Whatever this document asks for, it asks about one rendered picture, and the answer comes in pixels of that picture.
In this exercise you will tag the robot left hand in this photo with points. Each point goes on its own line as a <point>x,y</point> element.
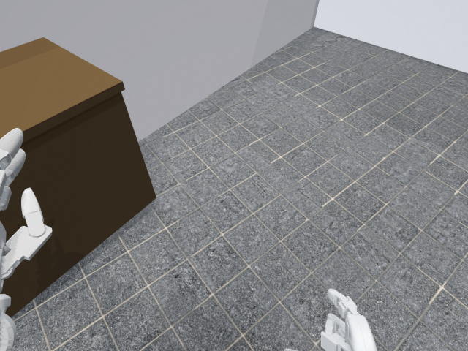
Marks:
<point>27,241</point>

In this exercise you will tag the counter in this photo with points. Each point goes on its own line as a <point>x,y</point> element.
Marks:
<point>83,161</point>

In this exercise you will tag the left robot forearm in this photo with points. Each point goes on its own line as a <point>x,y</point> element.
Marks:
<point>8,330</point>

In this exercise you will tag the robot right hand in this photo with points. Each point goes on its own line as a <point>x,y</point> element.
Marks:
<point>352,335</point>

